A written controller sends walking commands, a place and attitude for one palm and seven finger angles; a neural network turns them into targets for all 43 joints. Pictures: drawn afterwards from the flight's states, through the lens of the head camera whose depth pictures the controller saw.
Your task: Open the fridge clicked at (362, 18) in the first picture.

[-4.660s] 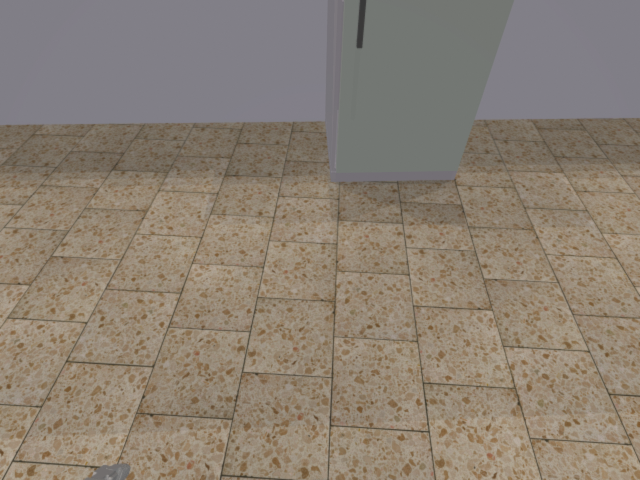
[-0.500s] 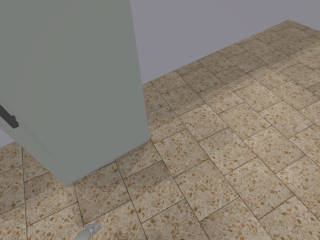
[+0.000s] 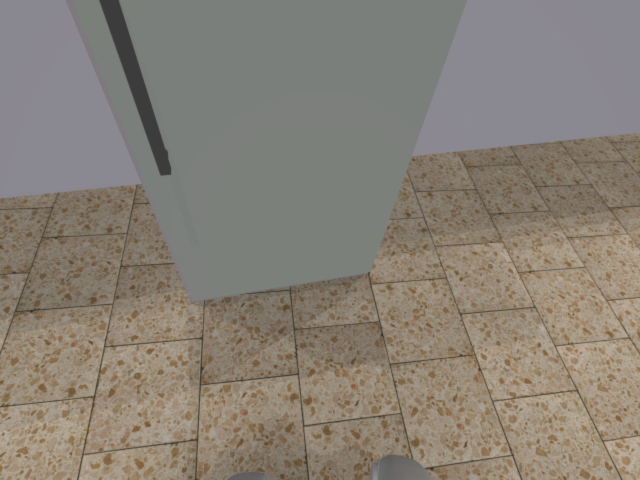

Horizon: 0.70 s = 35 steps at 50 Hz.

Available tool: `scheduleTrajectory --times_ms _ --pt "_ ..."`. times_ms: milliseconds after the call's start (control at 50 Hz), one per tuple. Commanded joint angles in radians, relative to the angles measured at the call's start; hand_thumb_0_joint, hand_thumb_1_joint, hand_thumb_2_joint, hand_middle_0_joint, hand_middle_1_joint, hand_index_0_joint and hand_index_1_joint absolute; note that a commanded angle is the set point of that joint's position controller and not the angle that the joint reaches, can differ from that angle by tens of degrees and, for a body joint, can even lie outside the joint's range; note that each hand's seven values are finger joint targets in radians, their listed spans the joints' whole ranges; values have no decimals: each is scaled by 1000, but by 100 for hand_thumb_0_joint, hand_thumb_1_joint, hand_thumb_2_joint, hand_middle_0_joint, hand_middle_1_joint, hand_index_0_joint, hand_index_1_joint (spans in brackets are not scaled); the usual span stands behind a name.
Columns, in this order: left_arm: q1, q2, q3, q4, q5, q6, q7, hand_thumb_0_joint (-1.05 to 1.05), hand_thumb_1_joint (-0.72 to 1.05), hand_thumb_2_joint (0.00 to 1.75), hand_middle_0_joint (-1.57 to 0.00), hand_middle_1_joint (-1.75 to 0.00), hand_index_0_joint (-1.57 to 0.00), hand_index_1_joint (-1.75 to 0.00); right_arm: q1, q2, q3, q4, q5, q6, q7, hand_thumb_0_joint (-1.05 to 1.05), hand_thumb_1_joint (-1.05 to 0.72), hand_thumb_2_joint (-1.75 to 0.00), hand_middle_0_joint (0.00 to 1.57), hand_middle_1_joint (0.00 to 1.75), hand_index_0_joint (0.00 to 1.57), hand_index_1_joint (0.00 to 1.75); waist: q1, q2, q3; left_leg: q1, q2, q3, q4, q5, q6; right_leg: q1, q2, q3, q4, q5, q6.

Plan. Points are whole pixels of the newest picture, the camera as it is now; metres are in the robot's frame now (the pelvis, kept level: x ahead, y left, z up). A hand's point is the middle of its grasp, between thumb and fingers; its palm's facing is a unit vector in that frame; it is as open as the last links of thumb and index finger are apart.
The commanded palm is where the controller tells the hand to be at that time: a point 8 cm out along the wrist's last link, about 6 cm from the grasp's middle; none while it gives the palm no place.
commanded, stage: turn to face it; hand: left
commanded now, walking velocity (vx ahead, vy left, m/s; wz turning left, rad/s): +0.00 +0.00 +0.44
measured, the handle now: (133, 66) +0.63 +0.33 +0.13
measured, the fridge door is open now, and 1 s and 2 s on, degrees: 0 0 0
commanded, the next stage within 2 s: take the last steps up to it in 0.38 s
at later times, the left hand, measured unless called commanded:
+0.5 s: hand out of the picture +0.02 +0.13 -0.14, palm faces +0.24 -0.93 -0.28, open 7.4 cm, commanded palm none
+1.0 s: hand out of the picture -0.11 +0.17 -0.17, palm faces +0.37 -0.91 -0.17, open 7.4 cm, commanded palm none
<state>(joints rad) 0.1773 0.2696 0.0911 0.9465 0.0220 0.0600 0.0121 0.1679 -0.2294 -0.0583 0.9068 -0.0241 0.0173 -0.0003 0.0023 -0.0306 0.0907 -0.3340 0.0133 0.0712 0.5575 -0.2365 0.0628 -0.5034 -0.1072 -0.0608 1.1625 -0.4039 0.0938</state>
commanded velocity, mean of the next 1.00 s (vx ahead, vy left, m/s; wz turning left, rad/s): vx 0.16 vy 0.01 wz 0.16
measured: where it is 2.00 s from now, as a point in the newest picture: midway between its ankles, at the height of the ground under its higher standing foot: (283, 458)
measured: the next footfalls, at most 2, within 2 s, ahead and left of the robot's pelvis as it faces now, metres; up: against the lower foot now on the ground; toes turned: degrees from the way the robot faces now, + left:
right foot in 0.34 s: +0.04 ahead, -0.15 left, +0.00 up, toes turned +6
left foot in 0.86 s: -0.04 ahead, +0.09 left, +0.00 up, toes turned +23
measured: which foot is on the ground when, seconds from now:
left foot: down 0.00-0.34, up 0.36-0.84, down 0.86-1.00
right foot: up 0.00-0.32, down 0.34-0.86, up 0.88-1.00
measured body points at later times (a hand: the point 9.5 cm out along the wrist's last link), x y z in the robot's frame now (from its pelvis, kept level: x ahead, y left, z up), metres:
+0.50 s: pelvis -0.02 -0.07 +0.01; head +0.00 -0.10 +0.45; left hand +0.00 +0.18 -0.12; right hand +0.08 -0.31 -0.16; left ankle -0.05 +0.07 -0.65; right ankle +0.00 -0.16 -0.73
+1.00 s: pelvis +0.01 +0.01 +0.01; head +0.00 +0.03 +0.46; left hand -0.13 +0.22 -0.16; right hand +0.13 -0.20 -0.13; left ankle -0.07 +0.08 -0.73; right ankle +0.04 -0.13 -0.67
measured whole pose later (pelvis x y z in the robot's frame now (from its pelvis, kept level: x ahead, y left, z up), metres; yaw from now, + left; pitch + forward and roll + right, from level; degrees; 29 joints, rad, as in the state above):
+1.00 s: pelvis +0.01 +0.01 +0.01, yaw +18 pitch -1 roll -1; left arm 0.40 0.21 0.05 1.14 0.03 0.02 -0.01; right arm 0.25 -0.16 -0.04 1.01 -0.02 -0.04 -0.02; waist 0.03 -0.03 0.00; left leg -0.08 0.01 0.10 0.40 -0.31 0.04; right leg -0.42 -0.10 -0.09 0.98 -0.36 0.01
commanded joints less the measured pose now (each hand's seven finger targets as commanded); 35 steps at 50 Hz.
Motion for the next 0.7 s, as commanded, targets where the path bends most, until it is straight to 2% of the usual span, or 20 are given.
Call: scheduleTrajectory --times_ms 0,40,120,160,220,240,260,280,300,320,340,360,380,400,420,440,480,540,620,680 --pt "-5 54 4 -87 -7 -25 2 0 90 90 -20 -30 -20 -30 61 -186 -45 -50 6 -20 -15 0 -90 -90 20 30 20 30 -32 119 -201 278 238 -280 -212 407 100 -68 -1 52 -56 30 15" --pt "-20 55 2 -91 -8 -25 5 0 90 90 -20 -30 -20 -30 77 -185 -45 -43 5 -17 -14 0 -90 -90 20 30 20 30 -38 131 -186 292 237 -297 -220 419 106 -61 7 56 -96 18 17" --pt "-52 48 -4 -106 -9 -22 10 0 90 90 -20 -30 -20 -30 85 -184 -47 -33 1 -6 -11 0 -90 -90 20 30 20 30 -51 177 -147 247 239 -356 -232 342 123 -13 24 56 -212 -34 10" --pt "-50 38 -8 -106 -13 -21 13 0 90 90 -20 -30 -20 -30 75 -182 -48 -34 -1 1 -11 0 -90 -90 20 30 20 30 -48 185 -132 194 235 -385 -238 290 127 43 38 56 -278 -50 -1" --pt "4 30 -14 -96 -16 -27 17 0 90 90 -20 -30 -20 -30 39 -182 -48 -40 -4 8 -7 0 -90 -90 20 30 20 30 -25 186 -127 114 210 -401 -225 259 114 168 70 41 -430 -30 -22" --pt "38 28 -13 -87 -19 -30 19 0 90 90 -20 -30 -20 -30 24 -179 -50 -43 -3 10 -5 0 -90 -90 20 30 20 30 -9 189 -134 82 201 -399 -213 239 103 226 77 36 -500 13 -27" --pt "72 30 -12 -76 -19 -34 20 0 90 90 -20 -30 -20 -30 10 -173 -50 -45 0 12 -3 0 -90 -90 20 30 20 30 8 165 -141 36 178 -381 -191 193 81 302 83 26 -591 91 -31" --pt "112 39 -8 -66 -16 -42 23 0 90 90 -20 -30 -20 -30 0 -155 -49 -48 7 13 0 0 -90 -90 20 30 20 30 30 116 -150 -34 139 -351 -142 112 42 405 65 31 -732 182 -37" --pt "128 101 3 -69 -1 -51 29 0 90 90 -20 -30 -20 -30 13 -100 -44 -55 16 16 5 0 -90 -90 20 30 20 30 36 -63 -145 -170 41 -256 12 -61 -25 490 -87 185 -875 99 -85" --pt "110 194 18 -90 12 -58 31 0 90 90 -20 -30 -20 -30 6 -48 -34 -84 17 17 6 0 -90 -90 20 30 20 30 39 -323 -104 -286 -92 -101 266 -281 -94 443 -335 456 -955 146 -199" --pt "71 189 10 -112 1 -52 32 0 90 90 -20 -30 -20 -30 -10 -106 -50 -77 7 25 4 0 -90 -90 20 30 20 30 36 -205 -90 -219 -50 -149 448 -322 -86 279 -380 418 -957 158 -252" --pt "0 134 7 -124 0 -57 34 0 90 90 -20 -30 -20 -30 11 -107 -55 -48 0 40 10 0 -90 -90 20 30 20 30 -4 -183 -52 -199 -27 -178 543 -239 -82 185 -298 329 -976 44 -229" --pt "-49 115 -1 -131 -3 -55 31 0 90 90 -20 -30 -20 -30 30 -95 -56 -20 -1 49 13 0 -90 -90 20 30 20 30 -27 -161 -13 -195 -22 -155 611 -187 -89 149 -240 277 -974 22 -198" --pt "-65 88 -10 -130 -6 -59 27 0 90 90 -20 -30 -20 -30 53 -89 -53 0 -3 49 15 0 -90 -90 20 30 20 30 -40 -132 5 -201 -12 -135 649 -129 -98 162 -194 199 -946 92 -181" --pt "-55 70 -14 -127 -7 -63 28 0 90 90 -20 -30 -20 -30 75 -83 -50 10 0 47 17 0 -90 -90 20 30 20 30 -45 -120 -3 -204 -6 -122 655 -100 -105 185 -175 148 -925 177 -173" --pt "-30 64 -16 -118 -5 -69 26 0 90 90 -20 -30 -20 -30 78 -72 -46 18 1 43 17 0 -90 -90 20 30 20 30 -37 -125 -19 -212 -5 -113 647 -83 -114 240 -162 117 -904 246 -174" --pt "52 62 -16 -88 -4 -78 25 0 90 90 -20 -30 -20 -30 56 -67 -39 20 1 38 14 0 -90 -90 20 30 20 30 -1 -122 -64 -217 9 -101 586 -92 -126 345 -174 129 -893 276 -192" --pt "157 74 -13 -36 -1 -89 20 0 90 90 -20 -30 -20 -30 -1 -62 -33 15 -6 31 20 0 -90 -90 20 30 20 30 45 -98 -51 -251 34 -83 508 -96 -130 425 -210 179 -942 108 -200" --pt "213 79 -11 11 9 -103 12 0 90 90 -20 -30 -20 -30 -52 -58 -26 8 -4 16 30 0 -90 -90 20 30 20 30 67 -131 -16 -235 64 -53 365 -137 -118 427 -244 218 -1009 -71 -217" --pt "242 89 -10 44 14 -108 8 0 90 90 -20 -30 -20 -30 -66 -37 -14 11 0 0 32 0 -90 -90 20 30 20 30 75 -125 -32 -170 58 -22 230 -170 -101 438 -247 204 -1007 -44 -232"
